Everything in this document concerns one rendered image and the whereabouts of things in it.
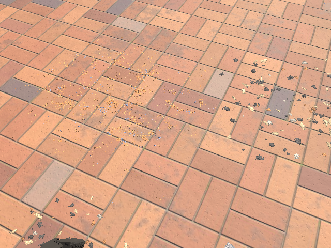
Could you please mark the left robot hand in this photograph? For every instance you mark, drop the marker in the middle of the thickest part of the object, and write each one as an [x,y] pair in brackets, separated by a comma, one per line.
[64,243]

